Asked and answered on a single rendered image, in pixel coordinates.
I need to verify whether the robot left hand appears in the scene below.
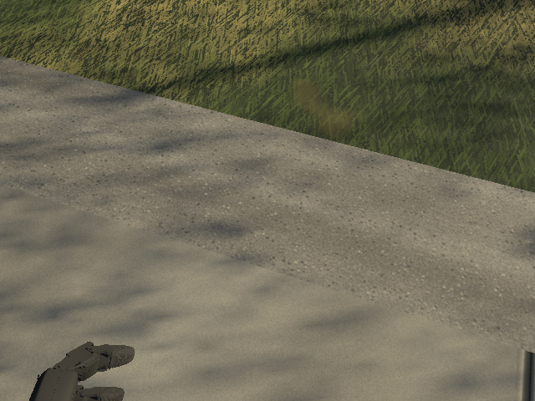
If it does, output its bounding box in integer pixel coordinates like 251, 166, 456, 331
29, 342, 135, 401

